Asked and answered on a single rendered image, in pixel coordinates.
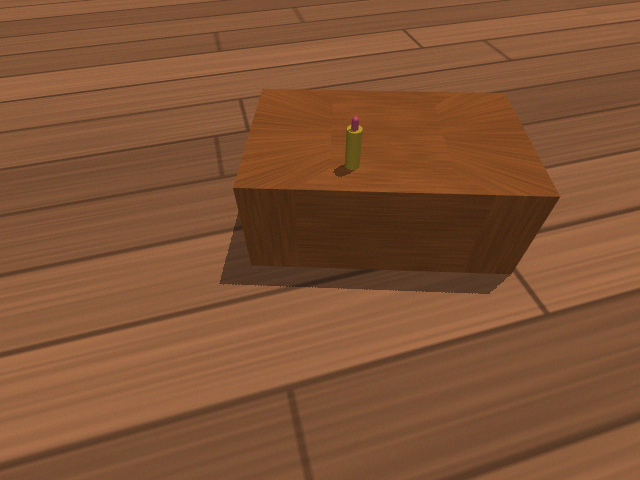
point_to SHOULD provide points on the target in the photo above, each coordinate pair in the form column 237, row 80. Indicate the bottle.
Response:
column 353, row 144

